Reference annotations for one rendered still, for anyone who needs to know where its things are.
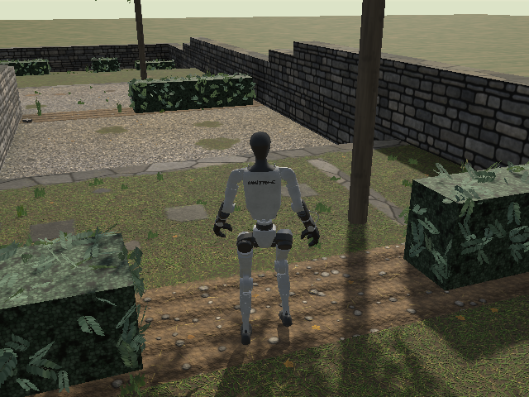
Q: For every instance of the right robot upper arm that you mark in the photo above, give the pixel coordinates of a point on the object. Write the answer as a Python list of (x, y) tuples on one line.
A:
[(288, 175)]

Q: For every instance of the right robot forearm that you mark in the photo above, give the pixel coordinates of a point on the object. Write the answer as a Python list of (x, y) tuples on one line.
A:
[(306, 218)]

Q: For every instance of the robot right hand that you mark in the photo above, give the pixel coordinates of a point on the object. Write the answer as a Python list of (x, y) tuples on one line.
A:
[(314, 234)]

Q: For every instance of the robot left foot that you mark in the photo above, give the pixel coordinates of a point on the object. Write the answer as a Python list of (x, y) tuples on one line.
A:
[(245, 337)]

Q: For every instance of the left robot forearm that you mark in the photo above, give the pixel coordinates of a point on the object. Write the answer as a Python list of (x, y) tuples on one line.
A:
[(221, 217)]

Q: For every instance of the robot left hand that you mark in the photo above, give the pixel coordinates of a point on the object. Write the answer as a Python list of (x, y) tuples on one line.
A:
[(217, 231)]

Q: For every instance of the left robot upper arm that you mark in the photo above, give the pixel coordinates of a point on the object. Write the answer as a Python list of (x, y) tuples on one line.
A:
[(235, 177)]

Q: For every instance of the robot left thigh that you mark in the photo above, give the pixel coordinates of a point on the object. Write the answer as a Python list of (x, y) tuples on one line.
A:
[(245, 243)]

